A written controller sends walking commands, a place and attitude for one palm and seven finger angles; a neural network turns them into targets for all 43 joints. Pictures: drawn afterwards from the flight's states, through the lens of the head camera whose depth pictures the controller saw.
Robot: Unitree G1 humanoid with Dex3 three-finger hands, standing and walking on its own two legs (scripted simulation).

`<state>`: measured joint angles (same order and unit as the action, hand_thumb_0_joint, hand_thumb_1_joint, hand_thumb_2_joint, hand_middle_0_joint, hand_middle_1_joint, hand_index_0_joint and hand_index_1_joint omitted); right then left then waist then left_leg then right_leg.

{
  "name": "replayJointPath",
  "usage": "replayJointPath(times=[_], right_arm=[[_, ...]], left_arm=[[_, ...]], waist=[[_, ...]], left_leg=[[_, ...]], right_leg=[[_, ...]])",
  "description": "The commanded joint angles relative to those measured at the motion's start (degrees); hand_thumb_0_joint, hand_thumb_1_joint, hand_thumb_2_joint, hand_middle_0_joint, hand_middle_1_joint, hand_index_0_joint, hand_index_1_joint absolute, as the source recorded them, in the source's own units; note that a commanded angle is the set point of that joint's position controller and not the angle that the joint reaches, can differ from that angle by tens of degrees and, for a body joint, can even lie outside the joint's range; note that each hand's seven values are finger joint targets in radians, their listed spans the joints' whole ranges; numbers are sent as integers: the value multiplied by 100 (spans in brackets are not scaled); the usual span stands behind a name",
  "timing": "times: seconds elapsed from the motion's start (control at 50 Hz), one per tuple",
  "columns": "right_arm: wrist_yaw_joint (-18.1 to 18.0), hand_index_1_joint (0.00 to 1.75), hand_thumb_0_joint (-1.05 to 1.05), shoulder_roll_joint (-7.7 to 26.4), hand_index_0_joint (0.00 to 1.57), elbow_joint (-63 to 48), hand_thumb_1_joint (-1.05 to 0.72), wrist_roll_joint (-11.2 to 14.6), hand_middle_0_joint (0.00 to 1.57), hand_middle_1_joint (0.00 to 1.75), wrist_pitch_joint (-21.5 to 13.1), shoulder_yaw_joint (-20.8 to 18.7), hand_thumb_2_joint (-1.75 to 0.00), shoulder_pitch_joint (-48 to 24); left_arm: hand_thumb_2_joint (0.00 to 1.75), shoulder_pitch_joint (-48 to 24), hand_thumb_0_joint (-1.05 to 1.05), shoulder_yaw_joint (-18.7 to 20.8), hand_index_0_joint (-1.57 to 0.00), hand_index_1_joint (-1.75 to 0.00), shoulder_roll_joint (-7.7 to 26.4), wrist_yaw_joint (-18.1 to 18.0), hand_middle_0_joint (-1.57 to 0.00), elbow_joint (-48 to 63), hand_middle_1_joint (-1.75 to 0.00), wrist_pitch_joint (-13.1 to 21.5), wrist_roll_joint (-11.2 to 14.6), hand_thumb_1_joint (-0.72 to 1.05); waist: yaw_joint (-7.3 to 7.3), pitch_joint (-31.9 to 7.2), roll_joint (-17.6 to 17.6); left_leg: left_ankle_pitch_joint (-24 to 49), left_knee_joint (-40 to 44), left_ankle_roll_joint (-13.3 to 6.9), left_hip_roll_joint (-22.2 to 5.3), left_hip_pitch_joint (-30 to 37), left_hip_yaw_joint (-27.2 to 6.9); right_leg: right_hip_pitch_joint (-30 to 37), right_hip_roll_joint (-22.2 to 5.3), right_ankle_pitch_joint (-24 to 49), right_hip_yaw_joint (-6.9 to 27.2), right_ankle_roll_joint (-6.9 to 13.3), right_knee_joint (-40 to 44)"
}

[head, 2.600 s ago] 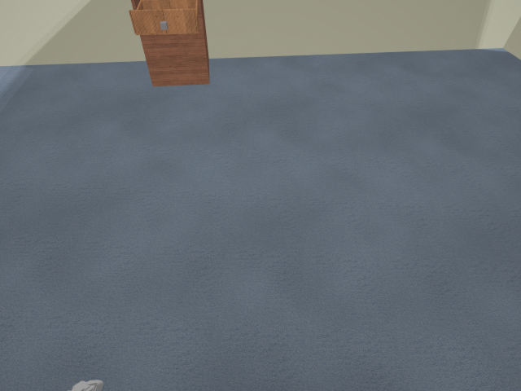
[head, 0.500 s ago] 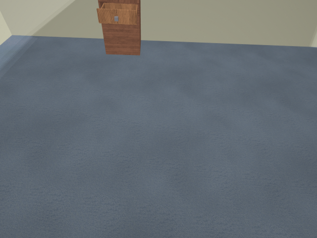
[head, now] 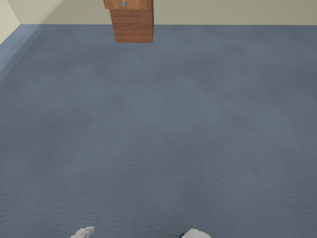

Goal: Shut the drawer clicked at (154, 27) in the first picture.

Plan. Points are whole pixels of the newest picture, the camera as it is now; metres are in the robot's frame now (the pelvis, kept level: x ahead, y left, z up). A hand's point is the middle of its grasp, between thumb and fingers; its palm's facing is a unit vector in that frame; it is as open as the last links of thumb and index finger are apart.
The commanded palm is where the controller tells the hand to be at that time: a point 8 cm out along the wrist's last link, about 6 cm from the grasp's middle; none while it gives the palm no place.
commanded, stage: walk to a spot facing it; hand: left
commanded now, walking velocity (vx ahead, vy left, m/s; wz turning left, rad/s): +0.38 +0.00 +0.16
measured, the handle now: (124, 2) +1.93 +0.30 -0.21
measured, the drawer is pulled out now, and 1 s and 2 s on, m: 0.23 0.23 0.23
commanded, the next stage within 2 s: none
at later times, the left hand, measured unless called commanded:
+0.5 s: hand out of the picture +0.13 +0.20 -0.17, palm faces +0.17 -0.97 -0.14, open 7.3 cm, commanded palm none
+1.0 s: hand (111, 125) +0.53 +0.19 -0.14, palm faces +0.11 -0.97 -0.22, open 7.3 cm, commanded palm none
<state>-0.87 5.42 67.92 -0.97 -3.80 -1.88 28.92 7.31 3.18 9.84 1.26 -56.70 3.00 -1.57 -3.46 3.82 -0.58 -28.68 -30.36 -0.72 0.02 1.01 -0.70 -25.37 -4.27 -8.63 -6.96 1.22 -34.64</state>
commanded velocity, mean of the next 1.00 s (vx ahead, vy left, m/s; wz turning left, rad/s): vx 0.38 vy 0.00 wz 0.07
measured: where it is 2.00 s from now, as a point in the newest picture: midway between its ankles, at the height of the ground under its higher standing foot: (149, 138)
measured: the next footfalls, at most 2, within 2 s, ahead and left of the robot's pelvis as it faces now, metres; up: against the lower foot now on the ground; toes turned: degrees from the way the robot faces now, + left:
left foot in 0.42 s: +0.33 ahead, +0.14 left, +0.00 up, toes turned +14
right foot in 0.88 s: +0.55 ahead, -0.10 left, +0.00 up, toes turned -5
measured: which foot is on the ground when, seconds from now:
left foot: down 0.00-0.00, up 0.02-0.40, down 0.42-0.90, up 0.92-1.00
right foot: down 0.00-0.42, up 0.44-0.86, down 0.88-1.00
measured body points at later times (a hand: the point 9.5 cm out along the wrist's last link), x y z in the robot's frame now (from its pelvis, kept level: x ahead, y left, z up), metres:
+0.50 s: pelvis +0.23 +0.04 +0.01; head +0.25 +0.06 +0.45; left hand +0.13 +0.25 -0.16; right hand +0.38 -0.18 -0.12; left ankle +0.29 +0.13 -0.72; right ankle +0.12 -0.10 -0.65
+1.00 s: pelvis +0.45 +0.00 +0.01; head +0.47 -0.02 +0.46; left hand +0.52 +0.24 -0.12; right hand +0.41 -0.23 -0.15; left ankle +0.35 +0.12 -0.63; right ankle +0.51 -0.09 -0.72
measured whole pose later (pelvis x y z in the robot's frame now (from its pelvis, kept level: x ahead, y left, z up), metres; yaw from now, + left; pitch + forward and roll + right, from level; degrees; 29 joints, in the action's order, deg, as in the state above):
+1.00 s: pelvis +0.45 +0.00 +0.01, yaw +6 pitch -2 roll +0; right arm 0.4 9.6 66.4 -1.1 -0.8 -3.5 21.7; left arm 9.5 3.0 9.8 0.5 -57.6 3.9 -1.3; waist -1.9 3.2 -1.7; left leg -22.1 -66.2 -0.9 -4.7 -20.0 3.2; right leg -17.2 -3.9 -14.5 -9.8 2.1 -33.6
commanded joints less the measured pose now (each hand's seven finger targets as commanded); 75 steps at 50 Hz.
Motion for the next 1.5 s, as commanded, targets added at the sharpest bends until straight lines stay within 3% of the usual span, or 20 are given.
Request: replayJointPath(times=[0.0,0.04,0.12,0.3,0.36,0.38,0.4,0.48,0.54,0.78,0.82,0.84,0.88,0.92,1.02,1.24,1.3,1.34,1.4,1.48], right_arm=[[31,30,0,692,20,-606,-90,82,20,30,-61,-184,-90,-219],[97,30,0,555,20,-768,-90,-15,20,30,1,-174,-90,-891],[161,30,0,416,20,-691,-90,-69,20,30,244,-166,-90,-656],[339,30,0,595,20,-1350,-90,-30,20,30,128,-108,-90,-2217],[254,30,0,924,20,-1097,-90,-64,20,30,53,-179,-90,-1361],[187,30,0,1416,20,-881,-90,-101,20,30,19,-304,-90,-503],[115,30,0,2105,20,-738,-90,-128,20,30,10,-474,-90,140],[8,30,0,1331,20,-963,-90,-14,20,30,-37,-247,-90,-993],[-8,30,0,1066,20,-899,-90,2,20,30,-106,-171,-90,-1161],[15,30,0,1223,20,-537,-90,-73,20,30,-43,-295,-90,-567],[3,30,0,1256,20,-523,-90,-74,20,30,-10,-273,-90,-690],[19,30,0,1197,20,-520,-90,-32,20,30,-19,-254,-90,-706],[94,30,0,815,20,-897,-90,41,20,30,-30,-146,-90,-706],[100,30,0,853,20,-905,-90,18,20,30,16,-237,-90,-1260],[173,30,0,514,20,-666,-90,-68,20,30,232,-209,-90,-796],[340,30,0,608,20,-1313,-90,-12,20,30,124,-174,-90,-2230],[235,30,0,1025,20,-930,-90,-70,20,30,30,-277,-90,-891],[79,30,0,2115,20,-652,-90,-67,20,30,28,-501,-90,362],[0,30,0,1380,20,-918,-90,-12,20,30,-11,-312,-90,-836],[-29,30,0,933,20,-872,-90,15,20,30,-137,-157,-90,-1095]], left_arm=[[90,2174,0,377,-20,-30,1526,-185,-20,-385,-30,120,63,90],[90,1302,0,162,-20,-30,820,-212,-20,-220,-30,144,18,90],[90,1071,0,12,-20,-30,397,-221,-20,-242,-30,207,-25,90],[90,1611,0,42,-20,-30,811,-186,-20,-492,-30,195,-12,90],[90,1515,0,77,-20,-30,899,-198,-20,-522,-30,151,33,90],[90,1585,0,56,-20,-30,751,-162,-20,-472,-30,146,55,90],[90,1740,0,11,-20,-30,445,-99,-20,-317,-30,127,117,90],[90,1023,0,36,-20,-30,493,-47,-20,-276,-30,67,27,90],[90,1415,0,22,-20,-30,195,-44,-20,-423,-30,-112,-24,90],[90,-41,0,83,-20,-30,288,36,-20,199,-30,-99,-10,90],[90,579,0,139,-20,-30,411,38,-20,21,-30,-43,-19,90],[90,1406,0,190,-20,-30,678,16,-20,-252,-30,26,-43,90],[90,2642,0,369,-20,-30,1724,-106,-20,-538,-30,89,30,90],[90,1683,0,287,-20,-30,1336,-143,-20,-297,-30,53,51,90],[90,1084,0,58,-20,-30,535,-182,-20,-239,-30,172,5,90],[90,1681,0,76,-20,-30,778,-199,-20,-614,-30,175,-2,90],[90,1582,0,100,-20,-30,782,-191,-20,-609,-30,130,32,90],[90,1711,0,17,-20,-30,337,-100,-20,-304,-30,136,104,90],[90,1033,0,59,-20,-30,379,-77,-20,-365,-30,62,42,90],[90,1454,0,51,-20,-30,115,-59,-20,-553,-30,-149,-18,90]], waist=[[1002,-1130,1162],[650,88,587],[162,118,720],[509,246,701],[-16,-214,283],[-351,-802,-558],[-464,-1239,-1990],[27,-219,-357],[366,-227,-476],[201,282,-497],[556,1,-307],[919,-433,82],[1149,-1154,1993],[933,-315,1024],[245,59,779],[500,374,731],[-179,-296,-17],[-463,-1279,-1959],[-62,-345,-539],[416,-157,-500]], left_leg=[[80,-4857,-307,-243,-3606,-231],[887,-4783,-249,-709,-3815,-179],[1401,-3682,22,-832,-3222,130],[1723,-857,12,-613,-2837,794],[1801,14,-139,-270,-1088,1035],[1769,304,-340,-727,298,347],[1962,1011,-940,-2303,1321,-1962],[1672,1742,-892,-2194,-489,-1274],[1908,1960,-733,-1718,-1106,-314],[1995,1765,-788,-1666,-781,15],[2443,873,-596,-1461,-910,250],[2806,-381,-399,-1095,-1274,558],[-366,-3681,-67,-107,-3690,598],[465,-4525,-114,-664,-4080,31],[1581,-3451,160,-915,-3419,282],[1732,-780,26,-693,-2744,794],[1698,115,-123,-374,-614,953],[1649,1394,-1022,-2599,1236,-2414],[1424,1728,-764,-2286,-319,-1355],[1994,2059,-564,-1687,-1148,-236]], right_leg=[[3210,-2454,-2167,3766,1049,2148],[1552,-2051,-2091,2649,842,2349],[701,-1391,-784,876,559,2484],[1877,-1299,750,385,584,2135],[1692,-1028,1849,-72,385,633],[974,-662,1338,-349,139,-836],[-533,185,-1752,-534,-163,-2833],[-1117,-484,-1270,601,-132,-3806],[-524,-505,-876,467,-235,-3123],[-16,-207,-357,-15,-241,-173],[1040,51,-258,-215,-131,409],[2236,17,-258,-27,4,706],[3897,-2385,-752,3462,840,2045],[2447,-2266,-2484,3121,856,2491],[1201,-1337,-631,728,476,2559],[1867,-1429,300,339,527,2237],[1478,-934,1357,-290,244,124],[-730,259,-2387,-220,-164,-3166],[-1140,-449,-1227,591,-105,-3983],[-522,-487,-537,547,-246,-3323]])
